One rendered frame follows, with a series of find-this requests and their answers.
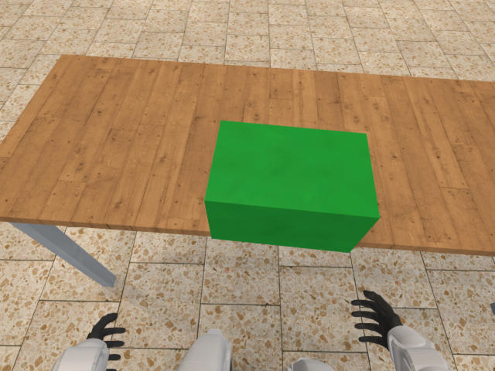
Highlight right robot forearm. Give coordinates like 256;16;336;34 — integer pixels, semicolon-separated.
387;325;453;371

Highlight right robot hand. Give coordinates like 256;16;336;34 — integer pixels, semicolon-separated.
351;290;402;351

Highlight table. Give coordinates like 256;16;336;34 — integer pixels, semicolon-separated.
0;54;495;315

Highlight left robot hand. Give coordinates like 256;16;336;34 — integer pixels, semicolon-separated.
86;313;126;371

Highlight left robot thigh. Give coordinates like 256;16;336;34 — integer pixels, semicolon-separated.
176;334;232;371

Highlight left robot forearm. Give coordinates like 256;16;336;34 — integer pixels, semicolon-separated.
51;339;110;371

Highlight left robot shin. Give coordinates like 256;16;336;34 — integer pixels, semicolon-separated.
207;328;223;336

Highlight carton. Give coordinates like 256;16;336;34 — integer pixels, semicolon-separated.
204;121;380;253

